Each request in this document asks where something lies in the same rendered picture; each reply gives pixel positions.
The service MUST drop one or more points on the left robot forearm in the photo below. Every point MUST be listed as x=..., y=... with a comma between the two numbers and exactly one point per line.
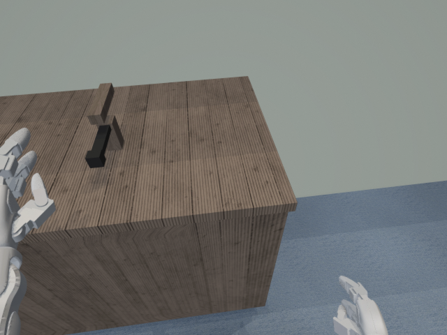
x=13, y=286

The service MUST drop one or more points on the robot right hand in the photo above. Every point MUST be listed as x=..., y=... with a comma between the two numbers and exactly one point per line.
x=366, y=316

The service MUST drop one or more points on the counter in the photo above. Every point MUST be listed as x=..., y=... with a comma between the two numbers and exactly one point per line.
x=184, y=219

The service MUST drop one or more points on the robot left hand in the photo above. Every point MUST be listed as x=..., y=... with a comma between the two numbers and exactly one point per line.
x=12, y=185

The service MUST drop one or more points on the tap lever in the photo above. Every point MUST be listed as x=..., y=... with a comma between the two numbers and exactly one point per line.
x=95, y=158

